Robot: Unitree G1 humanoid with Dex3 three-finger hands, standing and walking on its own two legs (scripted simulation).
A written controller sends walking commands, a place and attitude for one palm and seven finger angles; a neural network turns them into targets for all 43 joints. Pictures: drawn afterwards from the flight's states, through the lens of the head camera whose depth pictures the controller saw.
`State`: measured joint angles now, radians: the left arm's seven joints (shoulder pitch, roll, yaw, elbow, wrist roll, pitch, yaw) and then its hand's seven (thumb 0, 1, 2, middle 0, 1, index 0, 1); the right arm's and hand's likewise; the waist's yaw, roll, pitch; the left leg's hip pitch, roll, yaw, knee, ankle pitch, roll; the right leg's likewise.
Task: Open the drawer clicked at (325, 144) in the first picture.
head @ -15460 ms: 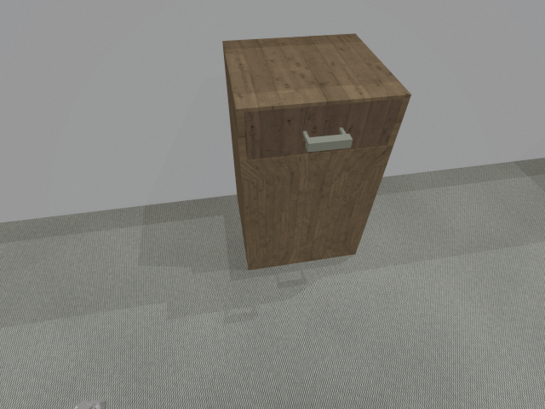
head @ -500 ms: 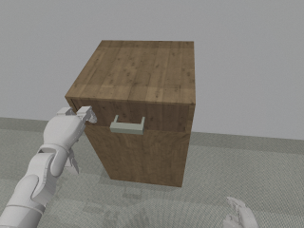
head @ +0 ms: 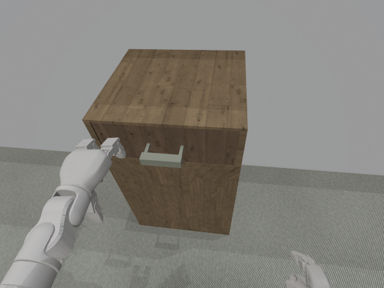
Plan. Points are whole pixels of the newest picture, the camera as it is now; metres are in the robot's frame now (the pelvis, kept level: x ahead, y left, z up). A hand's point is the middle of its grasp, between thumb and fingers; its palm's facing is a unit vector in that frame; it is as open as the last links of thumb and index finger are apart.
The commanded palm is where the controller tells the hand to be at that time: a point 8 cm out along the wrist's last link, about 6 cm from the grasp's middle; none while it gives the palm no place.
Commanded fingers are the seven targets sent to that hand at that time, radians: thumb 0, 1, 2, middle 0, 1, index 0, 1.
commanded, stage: move the hooked fingers above the handle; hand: left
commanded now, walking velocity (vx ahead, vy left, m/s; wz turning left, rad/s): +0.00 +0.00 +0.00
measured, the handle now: (163, 153) +0.50 +0.15 -0.07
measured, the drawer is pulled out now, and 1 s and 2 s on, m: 0.00 0.00 0.00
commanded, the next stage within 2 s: none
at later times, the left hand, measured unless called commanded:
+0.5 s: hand (127, 168) +0.36 +0.20 +0.03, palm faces -0.05 -0.08 -1.00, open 13.8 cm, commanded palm +0.35 +0.21 +0.09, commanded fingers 0.00 -0.50 0.30 -0.30 -1.20 -0.30 -1.20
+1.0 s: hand (142, 158) +0.42 +0.18 +0.01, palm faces -0.04 -0.06 -1.00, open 13.8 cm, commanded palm +0.40 +0.19 +0.06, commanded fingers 0.00 -0.50 0.30 -0.30 -1.20 -0.30 -1.20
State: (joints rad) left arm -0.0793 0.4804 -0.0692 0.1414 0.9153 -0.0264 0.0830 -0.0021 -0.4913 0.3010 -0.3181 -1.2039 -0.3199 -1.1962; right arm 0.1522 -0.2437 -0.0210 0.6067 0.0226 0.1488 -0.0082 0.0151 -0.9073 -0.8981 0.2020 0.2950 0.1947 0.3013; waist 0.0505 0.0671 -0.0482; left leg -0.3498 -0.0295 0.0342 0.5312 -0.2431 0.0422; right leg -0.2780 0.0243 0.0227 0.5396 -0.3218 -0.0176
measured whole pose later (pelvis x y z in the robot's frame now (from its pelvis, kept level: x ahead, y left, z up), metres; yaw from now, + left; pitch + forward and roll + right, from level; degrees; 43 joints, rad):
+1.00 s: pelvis +0.01 -0.02 -0.02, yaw +0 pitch +12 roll +0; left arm -0.48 0.39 -0.11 0.70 1.05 -0.06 0.27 0.00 -0.49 0.30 -0.32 -1.20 -0.32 -1.20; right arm 0.24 -0.24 -0.06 0.65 0.02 0.17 -0.01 0.01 -0.91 -0.90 0.20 0.30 0.20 0.30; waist -0.03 0.04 -0.13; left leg -0.59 -0.01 0.03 0.70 -0.33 0.02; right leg -0.52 0.05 0.02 0.71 -0.40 -0.04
